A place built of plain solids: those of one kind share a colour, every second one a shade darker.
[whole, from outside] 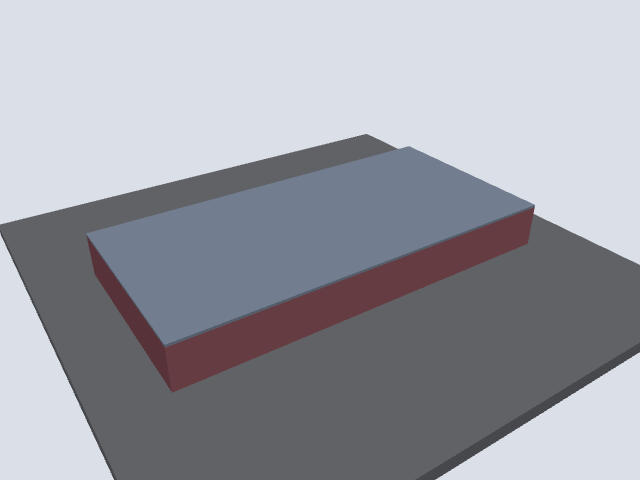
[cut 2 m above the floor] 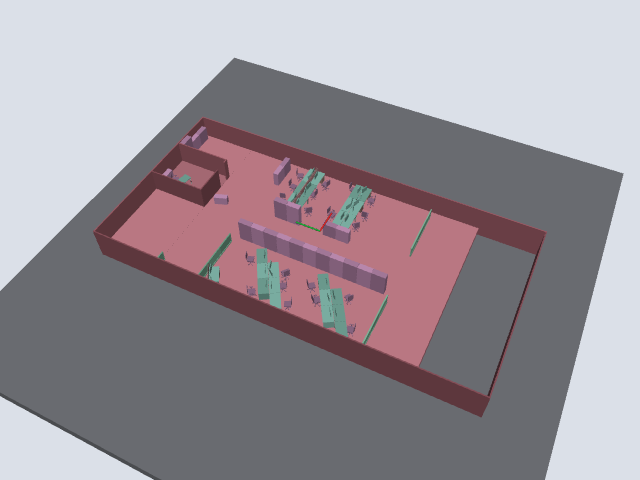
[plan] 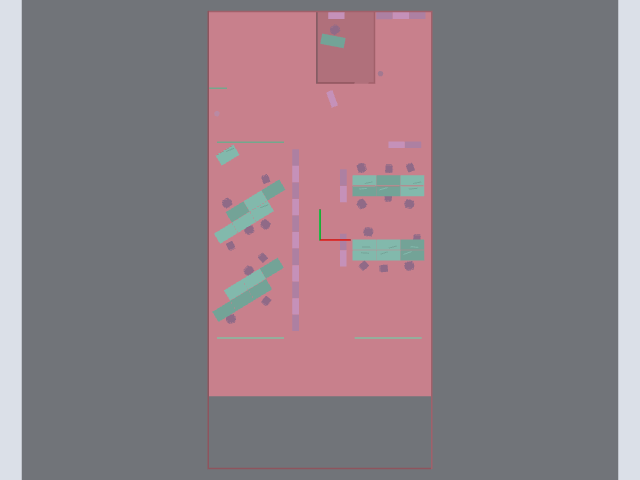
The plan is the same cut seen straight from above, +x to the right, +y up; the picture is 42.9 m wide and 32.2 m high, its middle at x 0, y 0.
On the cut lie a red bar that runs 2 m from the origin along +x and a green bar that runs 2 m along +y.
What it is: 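One storey of an office; an open floor with rows of desks, a band of small rooms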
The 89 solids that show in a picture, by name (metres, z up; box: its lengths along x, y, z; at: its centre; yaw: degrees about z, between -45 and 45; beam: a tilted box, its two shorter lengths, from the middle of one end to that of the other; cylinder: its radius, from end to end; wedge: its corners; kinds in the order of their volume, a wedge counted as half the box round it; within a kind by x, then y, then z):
{
 "floor_1": {"box": [7.19, 4.8, 0.8], "at": [-3.85, 12.88, 0.35]},
 "floor_2": {"box": [14.9, 20.96, 0.8], "at": [0.0, 0.0, 0.35]},
 "floor_3": {"box": [3.77, 4.8, 0.8], "at": [1.72, 12.88, 0.35]},
 "floor_4": {"box": [3.74, 4.8, 0.8], "at": [5.58, 12.88, 0.35]},
 "roof_1": {"box": [15.1, 30.76, 0.2], "at": [0.0, 0.0, 3.45]},
 "wall_1": {"box": [0.1, 30.76, 3.4], "at": [-7.5, 0.0, 1.65]},
 "wall_2": {"box": [0.1, 4.8, 2.6], "at": [-0.21, 12.88, 2.05]},
 "wall_3": {"box": [14.9, 0.1, 3.4], "at": [0.0, -15.33, 1.65]},
 "wall_4": {"box": [14.9, 0.1, 3.4], "at": [0.0, 15.33, 1.65]},
 "wall_5": {"box": [2.47, 0.1, 2.6], "at": [1.07, 10.53, 2.05]},
 "wall_6": {"box": [0.35, 0.1, 2.6], "at": [3.43, 10.53, 2.05]},
 "wall_7": {"box": [0.1, 4.8, 2.6], "at": [3.66, 12.88, 2.05]},
 "wall_8": {"box": [0.1, 30.76, 3.4], "at": [7.5, 0.0, 1.65]},
 "cabinet_1": {"box": [0.46, 1.1, 1.93], "at": [-1.64, -5.56, 1.72]},
 "cabinet_2": {"box": [0.46, 1.1, 1.93], "at": [-1.64, -4.45, 1.72]},
 "cabinet_3": {"box": [0.46, 1.1, 1.93], "at": [-1.64, -3.34, 1.72]},
 "cabinet_4": {"box": [0.46, 1.1, 1.93], "at": [-1.64, -2.23, 1.72]},
 "cabinet_5": {"box": [0.46, 1.1, 1.93], "at": [-1.64, -1.12, 1.72]},
 "cabinet_6": {"box": [0.46, 1.1, 1.93], "at": [-1.64, -0.01, 1.72]},
 "cabinet_7": {"box": [0.46, 1.1, 1.93], "at": [-1.64, 1.1, 1.72]},
 "cabinet_8": {"box": [0.46, 1.1, 1.93], "at": [-1.64, 2.21, 1.72]},
 "cabinet_9": {"box": [0.46, 1.1, 1.93], "at": [-1.64, 3.32, 1.72]},
 "cabinet_10": {"box": [0.46, 1.1, 1.93], "at": [-1.64, 4.43, 1.72]},
 "cabinet_11": {"box": [0.46, 1.1, 1.93], "at": [-1.64, 5.54, 1.72]},
 "cabinet_12": {"box": [0.44, 1.1, 0.74], "at": [0.81, 9.47, 1.12], "yaw": 20.2},
 "cabinet_13": {"box": [1.1, 0.44, 0.74], "at": [1.1, 15.05, 1.12]},
 "cabinet_14": {"box": [0.44, 1.1, 1.3], "at": [1.56, -1.23, 1.4]},
 "cabinet_15": {"box": [0.44, 1.1, 1.3], "at": [1.56, -0.12, 1.4]},
 "cabinet_16": {"box": [0.46, 1.1, 1.93], "at": [1.57, 3.08, 1.72]},
 "cabinet_17": {"box": [0.46, 1.1, 1.93], "at": [1.57, 4.19, 1.72]},
 "cabinet_18": {"box": [1.1, 0.46, 1.93], "at": [4.32, 15.04, 1.72]},
 "cabinet_19": {"box": [1.1, 0.44, 1.3], "at": [5.14, 6.39, 1.4]},
 "cabinet_20": {"box": [1.1, 0.44, 1.3], "at": [5.43, 15.05, 1.4]},
 "cabinet_21": {"box": [1.1, 0.44, 1.3], "at": [6.25, 6.39, 1.4]},
 "cabinet_22": {"box": [1.1, 0.44, 1.3], "at": [6.54, 15.05, 1.4]},
 "desk_1": {"box": [1.4, 0.8, 0.032], "at": [-6.42, -4.79, 1.47], "yaw": 31.4},
 "desk_2": {"box": [1.4, 0.8, 0.032], "at": [-6.31, 0.45, 1.47], "yaw": 31.4},
 "desk_3": {"box": [0.032, 0.77, 0.7], "at": [-6.22, -3.73, 1.1], "yaw": 31.4},
 "desk_4": {"box": [1.4, 0.8, 0.032], "at": [-6.2, 5.69, 1.47], "yaw": 31.4},
 "desk_5": {"box": [0.032, 0.77, 0.7], "at": [-6.11, 1.52, 1.1], "yaw": 31.4},
 "desk_6": {"box": [1.4, 0.8, 0.032], "at": [-5.64, -3.36, 1.47], "yaw": 31.4},
 "desk_7": {"box": [1.4, 0.8, 0.032], "at": [-5.53, 1.89, 1.47], "yaw": 31.4},
 "desk_8": {"box": [1.4, 0.8, 0.032], "at": [-5.21, -4.06, 1.47], "yaw": 31.4},
 "desk_9": {"box": [1.4, 0.8, 0.032], "at": [-5.11, 1.19, 1.47], "yaw": 31.4},
 "desk_10": {"box": [1.4, 0.8, 0.032], "at": [-4.44, -2.62, 1.47], "yaw": 31.4},
 "desk_11": {"box": [1.4, 0.8, 0.032], "at": [-4.33, 2.62, 1.47], "yaw": 31.4},
 "desk_12": {"box": [1.4, 0.8, 0.032], "at": [-4.01, -3.32, 1.47], "yaw": 31.4},
 "desk_13": {"box": [1.4, 0.8, 0.032], "at": [-3.9, 1.92, 1.47], "yaw": 31.4},
 "desk_14": {"box": [1.4, 0.8, 0.032], "at": [-3.23, -1.89, 1.47], "yaw": 31.4},
 "desk_15": {"box": [1.4, 0.8, 0.032], "at": [-3.12, 3.36, 1.47], "yaw": 31.4},
 "desk_16": {"box": [1.6, 0.7, 0.032], "at": [0.87, 13.36, 1.47], "yaw": -10.9},
 "desk_17": {"box": [1.6, 0.7, 0.032], "at": [2.97, -1.03, 1.47]},
 "desk_18": {"box": [1.6, 0.7, 0.032], "at": [2.97, -0.31, 1.47]},
 "desk_19": {"box": [1.6, 0.7, 0.032], "at": [2.97, 3.28, 1.47]},
 "desk_20": {"box": [1.6, 0.7, 0.032], "at": [2.97, 4.0, 1.47]},
 "desk_21": {"box": [1.6, 0.7, 0.032], "at": [4.58, -1.03, 1.47]},
 "desk_22": {"box": [1.6, 0.7, 0.032], "at": [4.58, -0.31, 1.47]},
 "desk_23": {"box": [1.6, 0.7, 0.032], "at": [4.58, 3.28, 1.47]},
 "desk_24": {"box": [1.6, 0.7, 0.032], "at": [4.58, 4.0, 1.47]},
 "desk_25": {"box": [1.6, 0.7, 0.032], "at": [6.2, -1.03, 1.47]},
 "desk_26": {"box": [1.6, 0.7, 0.032], "at": [6.2, -0.31, 1.47]},
 "desk_27": {"box": [1.6, 0.7, 0.032], "at": [6.2, 3.28, 1.47]},
 "desk_28": {"box": [1.6, 0.7, 0.032], "at": [6.2, 4.0, 1.47]},
 "officechair_1": {"box": [0.54, 0.52, 0.08], "at": [-6.22, 2.46, 1.26], "yaw": 33.6},
 "officechair_2": {"box": [0.48, 0.5, 0.08], "at": [-6.01, -0.37, 1.25], "yaw": 26.8},
 "officechair_3": {"box": [0.54, 0.52, 0.08], "at": [-5.98, -5.27, 1.25], "yaw": 11.1},
 "officechair_4": {"box": [0.54, 0.52, 0.08], "at": [-4.77, 0.71, 1.26], "yaw": 33.3},
 "officechair_5": {"box": [0.52, 0.54, 0.08], "at": [-4.76, -2.08, 1.21], "yaw": -41.8},
 "officechair_6": {"box": [0.48, 0.5, 0.08], "at": [-3.82, -1.21, 1.29], "yaw": 40.2},
 "officechair_7": {"box": [0.54, 0.52, 0.08], "at": [-3.65, 1.06, 1.3], "yaw": -39.3},
 "officechair_8": {"box": [0.48, 0.5, 0.08], "at": [-3.64, 4.06, 1.27], "yaw": 20.0},
 "officechair_9": {"box": [0.48, 0.5, 0.08], "at": [-3.59, -4.07, 1.27], "yaw": -38.4},
 "officechair_10": {"box": [0.54, 0.52, 0.08], "at": [1.01, 14.08, 1.21], "yaw": 34.0},
 "officechair_11": {"box": [0.52, 0.54, 0.08], "at": [2.77, 4.83, 1.21], "yaw": 16.8},
 "officechair_12": {"box": [0.52, 0.54, 0.08], "at": [2.82, 2.43, 1.23], "yaw": 38.6},
 "officechair_13": {"box": [0.5, 0.48, 0.08], "at": [2.96, -1.71, 1.28], "yaw": 43.0},
 "officechair_14": {"box": [0.54, 0.52, 0.08], "at": [3.24, 0.52, 1.22], "yaw": -7.1},
 "officechair_15": {"box": [0.5, 0.48, 0.08], "at": [4.3, -1.91, 1.31], "yaw": 4.5},
 "officechair_16": {"box": [0.48, 0.5, 0.08], "at": [4.63, 4.76, 1.26], "yaw": -1.5},
 "officechair_17": {"box": [0.54, 0.52, 0.08], "at": [5.99, -1.72, 1.24], "yaw": 14.5},
 "officechair_18": {"box": [0.54, 0.52, 0.08], "at": [6.0, 2.43, 1.29], "yaw": -13.5},
 "officechair_19": {"box": [0.48, 0.5, 0.08], "at": [6.07, 4.83, 1.25], "yaw": 19.8},
 "guard_1": {"box": [1.42, 0.03, 0.79], "at": [-6.14, 6.56, 1.26]},
 "guard_2": {"box": [4.5, 0.1, 0.05], "at": [-4.66, -6.58, 1.68]},
 "guard_3": {"box": [4.5, 0.1, 0.12], "at": [-4.66, 6.56, 0.81]},
 "guard_4": {"box": [1.42, 0.03, 0.79], "at": [-4.66, 6.56, 1.26]},
 "guard_5": {"box": [4.5, 0.1, 0.05], "at": [-4.66, 6.56, 1.68]},
 "guard_6": {"box": [1.42, 0.03, 0.79], "at": [-3.18, 6.56, 1.26]},
 "guard_7": {"box": [4.5, 0.1, 0.05], "at": [4.58, -6.58, 1.68]}
}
